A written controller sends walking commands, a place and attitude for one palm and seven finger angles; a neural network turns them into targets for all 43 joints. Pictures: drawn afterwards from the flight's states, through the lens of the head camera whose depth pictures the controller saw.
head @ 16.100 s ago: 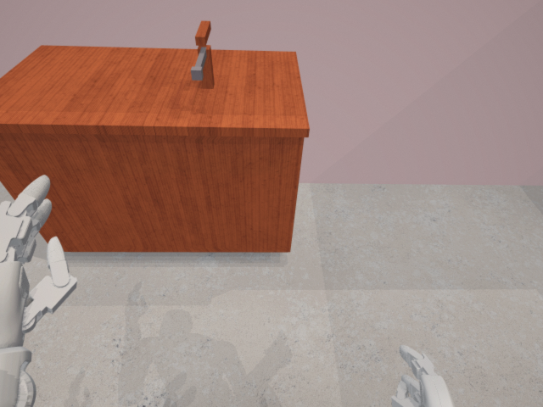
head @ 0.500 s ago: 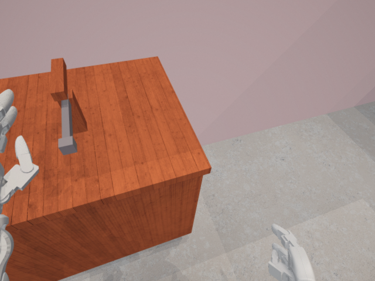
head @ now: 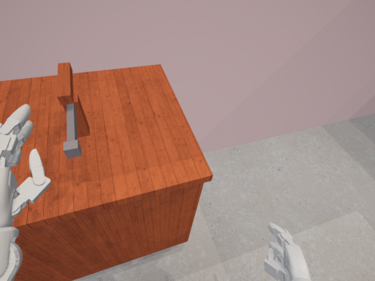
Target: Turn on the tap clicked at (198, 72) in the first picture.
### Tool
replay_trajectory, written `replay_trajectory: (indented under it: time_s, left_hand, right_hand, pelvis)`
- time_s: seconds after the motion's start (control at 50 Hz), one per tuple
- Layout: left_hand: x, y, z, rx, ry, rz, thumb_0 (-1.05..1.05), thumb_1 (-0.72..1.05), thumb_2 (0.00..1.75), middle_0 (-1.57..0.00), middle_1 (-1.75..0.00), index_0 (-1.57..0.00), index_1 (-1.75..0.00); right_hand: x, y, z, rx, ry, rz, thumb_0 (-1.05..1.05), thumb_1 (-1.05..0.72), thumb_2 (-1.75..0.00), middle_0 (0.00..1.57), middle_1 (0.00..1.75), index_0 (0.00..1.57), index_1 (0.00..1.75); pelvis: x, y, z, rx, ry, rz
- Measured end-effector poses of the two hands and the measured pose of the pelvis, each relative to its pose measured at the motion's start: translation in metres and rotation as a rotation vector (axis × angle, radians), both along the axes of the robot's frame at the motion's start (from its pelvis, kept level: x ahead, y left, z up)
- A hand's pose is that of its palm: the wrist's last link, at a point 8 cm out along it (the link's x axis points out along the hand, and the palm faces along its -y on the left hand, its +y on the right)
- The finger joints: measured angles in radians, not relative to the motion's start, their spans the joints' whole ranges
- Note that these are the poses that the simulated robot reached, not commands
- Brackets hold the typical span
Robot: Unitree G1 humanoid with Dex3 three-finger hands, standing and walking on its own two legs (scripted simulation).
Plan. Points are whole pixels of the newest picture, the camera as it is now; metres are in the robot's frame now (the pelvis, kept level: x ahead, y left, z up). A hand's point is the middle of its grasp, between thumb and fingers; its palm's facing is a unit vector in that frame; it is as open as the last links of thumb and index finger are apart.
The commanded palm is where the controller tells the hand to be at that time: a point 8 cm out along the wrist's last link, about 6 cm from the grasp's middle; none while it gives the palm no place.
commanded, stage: come to a stop and stand still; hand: left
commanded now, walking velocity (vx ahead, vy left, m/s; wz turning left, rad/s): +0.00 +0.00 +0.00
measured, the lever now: (72, 149) +0.34 +0.28 +0.07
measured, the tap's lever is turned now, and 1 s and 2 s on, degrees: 0 0 0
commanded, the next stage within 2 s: look again from close up in 0.10 s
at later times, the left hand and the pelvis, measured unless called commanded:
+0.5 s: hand (43, 183) +0.22 +0.25 +0.16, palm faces +0.39 -0.85 -0.35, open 7.4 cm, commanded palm +0.16 +0.28 +0.17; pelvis +0.00 +0.00 +0.00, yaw +0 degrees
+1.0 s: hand (49, 208) +0.19 +0.23 +0.14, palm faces +0.53 -0.78 -0.33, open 7.4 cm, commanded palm +0.14 +0.26 +0.16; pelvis -0.01 -0.06 -0.02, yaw +4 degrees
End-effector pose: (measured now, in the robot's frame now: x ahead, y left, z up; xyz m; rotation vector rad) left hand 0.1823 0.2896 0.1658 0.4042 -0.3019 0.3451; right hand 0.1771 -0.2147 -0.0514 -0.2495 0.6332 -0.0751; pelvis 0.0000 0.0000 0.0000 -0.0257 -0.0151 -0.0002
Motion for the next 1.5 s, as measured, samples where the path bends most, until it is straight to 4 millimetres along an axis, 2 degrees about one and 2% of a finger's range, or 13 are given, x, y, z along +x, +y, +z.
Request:
replay_trajectory:
  time_s: [0.16, 0.6, 0.66, 0.72, 0.76, 0.8, 0.86, 0.9, 1.02, 1.12, 1.26, 1.38, 1.5]
  left_hand:
    - [-0.005, 0.005, 0.0, -0.002, 0.019, 0.028, 0.01, 0.89, 0.9, -0.21, -0.3, -0.21, -0.3]
    - [-0.008, 0.001, 0.001, 0.009, 0.04, 0.035, 0.01, 0.89, 0.9, -0.21, -0.3, -0.21, -0.3]
    - [0.006, 0.014, 0.02, 0.14, -0.001, 0.044, 0.01, 0.88, 0.89, -0.21, -0.3, -0.21, -0.3]
    - [0.014, 0.025, 0.03, 0.033, -0.01, 0.088, 0.01, 0.88, 0.89, -0.21, -0.3, -0.22, -0.3]
    - [0.011, 0.02, 0.025, -0.022, 0.038, 0.099, 0.01, 0.89, 0.9, -0.21, -0.3, -0.21, -0.3]
    - [0.004, 0.006, 0.012, -0.031, 0.11, 0.087, 0.01, 0.89, 0.9, -0.2, -0.3, -0.21, -0.3]
    - [-0.012, -0.017, -0.01, -0.038, 0.183, 0.066, 0.01, 0.89, 0.9, -0.2, -0.3, -0.21, -0.3]
    - [-0.023, -0.027, -0.017, -0.046, 0.171, 0.077, 0.01, 0.89, 0.9, -0.21, -0.3, -0.21, -0.3]
    - [-0.046, -0.024, -0.007, -0.026, 0.041, 0.222, 0.02, 0.88, 0.89, -0.21, -0.3, -0.22, -0.3]
    - [-0.041, -0.027, -0.005, -0.058, 0.076, 0.243, 0.01, 0.89, 0.9, -0.21, -0.3, -0.21, -0.3]
    - [-0.025, -0.045, -0.01, -0.08, 0.14, 0.18, 0.01, 0.89, 0.9, -0.21, -0.3, -0.21, -0.3]
    - [-0.03, -0.048, -0.011, -0.105, 0.124, 0.185, 0.01, 0.89, 0.89, -0.21, -0.3, -0.21, -0.3]
    - [-0.038, -0.049, -0.021, -0.143, 0.134, 0.203, 0.01, 0.89, 0.9, -0.21, -0.3, -0.21, -0.3]
  right_hand:
    - [-0.003, 0.0, -0.004, -0.006, 0.033, 0.001, 0.01, -0.9, -0.9, 0.2, 0.3, 0.21, 0.3]
    - [-0.014, -0.006, -0.012, 0.007, 0.07, -0.029, 0.02, -0.9, -0.9, 0.2, 0.3, 0.21, 0.3]
    - [-0.013, -0.003, -0.018, -0.027, 0.078, 0.049, 0.01, -0.9, -0.9, 0.2, 0.3, 0.2, 0.29]
    - [-0.01, -0.005, -0.026, 0.004, 0.092, 0.087, 0.02, -0.9, -0.9, 0.2, 0.3, 0.21, 0.3]
    - [-0.007, -0.008, -0.028, 0.034, 0.078, 0.08, 0.02, -0.9, -0.9, 0.21, 0.3, 0.21, 0.3]
    - [-0.003, -0.013, -0.028, 0.054, 0.058, 0.073, 0.02, -0.9, -0.9, 0.21, 0.3, 0.21, 0.3]
    - [0.003, -0.023, -0.026, 0.05, 0.035, 0.07, 0.02, -0.9, -0.9, 0.21, 0.3, 0.21, 0.3]
    - [0.006, -0.031, -0.026, 0.035, 0.024, 0.078, 0.02, -0.9, -0.9, 0.21, 0.3, 0.21, 0.3]
    - [0.013, -0.051, -0.034, 0.008, 0.024, 0.116, 0.02, -0.9, -0.9, 0.2, 0.3, 0.21, 0.3]
    - [0.017, -0.065, -0.043, 0.02, 0.02, 0.099, 0.02, -0.9, -0.9, 0.2, 0.3, 0.21, 0.3]
    - [0.021, -0.082, -0.048, 0.042, 0.011, 0.034, 0.02, -0.9, -0.9, 0.2, 0.3, 0.21, 0.3]
    - [0.022, -0.09, -0.047, 0.032, 0.011, 0.013, 0.02, -0.9, -0.9, 0.2, 0.3, 0.2, 0.29]
    - [0.023, -0.086, -0.046, 0.015, 0.003, 0.023, 0.02, -0.9, -0.9, 0.2, 0.3, 0.2, 0.29]
  pelvis:
    - [0.0, 0.001, 0.001, -0.002, -0.002, 0.0]
    - [-0.001, -0.001, 0.001, 0.0, -0.005, 0.007]
    - [-0.006, -0.006, -0.003, 0.011, -0.011, 0.042]
    - [-0.005, -0.011, -0.004, 0.028, -0.004, 0.036]
    - [-0.004, -0.013, -0.004, 0.026, -0.003, 0.027]
    - [-0.005, -0.017, -0.005, 0.027, -0.002, 0.026]
    - [-0.007, -0.027, -0.008, 0.03, 0.001, 0.032]
    - [-0.009, -0.035, -0.01, 0.031, 0.002, 0.043]
    - [-0.012, -0.06, -0.016, 0.025, 0.004, 0.081]
    - [-0.01, -0.073, -0.018, 0.023, 0.0, 0.093]
    - [0.004, -0.079, -0.019, 0.032, 0.023, 0.076]
    - [0.016, -0.077, -0.019, 0.039, 0.044, 0.071]
    - [0.019, -0.071, -0.02, 0.036, 0.052, 0.078]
